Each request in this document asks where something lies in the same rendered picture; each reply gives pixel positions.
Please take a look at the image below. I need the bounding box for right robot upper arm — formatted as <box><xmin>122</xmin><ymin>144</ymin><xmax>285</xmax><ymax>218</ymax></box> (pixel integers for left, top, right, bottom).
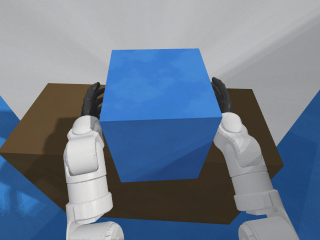
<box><xmin>238</xmin><ymin>216</ymin><xmax>298</xmax><ymax>240</ymax></box>

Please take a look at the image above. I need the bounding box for right robot forearm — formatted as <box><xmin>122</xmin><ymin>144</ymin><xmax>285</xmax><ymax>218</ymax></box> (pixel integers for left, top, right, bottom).
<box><xmin>213</xmin><ymin>112</ymin><xmax>300</xmax><ymax>240</ymax></box>

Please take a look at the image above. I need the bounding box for left robot upper arm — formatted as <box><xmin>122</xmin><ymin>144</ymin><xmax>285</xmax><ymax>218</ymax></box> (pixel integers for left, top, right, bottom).
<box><xmin>69</xmin><ymin>221</ymin><xmax>124</xmax><ymax>240</ymax></box>

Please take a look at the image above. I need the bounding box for carton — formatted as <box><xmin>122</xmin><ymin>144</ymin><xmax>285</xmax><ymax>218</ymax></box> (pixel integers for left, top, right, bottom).
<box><xmin>99</xmin><ymin>48</ymin><xmax>223</xmax><ymax>183</ymax></box>

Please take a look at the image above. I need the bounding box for pedestal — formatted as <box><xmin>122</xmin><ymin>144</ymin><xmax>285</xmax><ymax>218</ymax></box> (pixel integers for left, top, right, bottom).
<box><xmin>0</xmin><ymin>83</ymin><xmax>284</xmax><ymax>225</ymax></box>

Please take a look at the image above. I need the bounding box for robot right hand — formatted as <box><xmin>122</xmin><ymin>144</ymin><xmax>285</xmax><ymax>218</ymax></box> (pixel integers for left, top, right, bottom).
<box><xmin>211</xmin><ymin>77</ymin><xmax>233</xmax><ymax>113</ymax></box>

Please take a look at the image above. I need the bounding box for left robot forearm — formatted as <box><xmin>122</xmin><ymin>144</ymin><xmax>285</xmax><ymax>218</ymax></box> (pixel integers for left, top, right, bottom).
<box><xmin>63</xmin><ymin>115</ymin><xmax>113</xmax><ymax>240</ymax></box>

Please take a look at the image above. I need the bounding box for robot left hand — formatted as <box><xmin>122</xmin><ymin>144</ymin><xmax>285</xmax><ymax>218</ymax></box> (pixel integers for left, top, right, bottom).
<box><xmin>80</xmin><ymin>82</ymin><xmax>105</xmax><ymax>120</ymax></box>

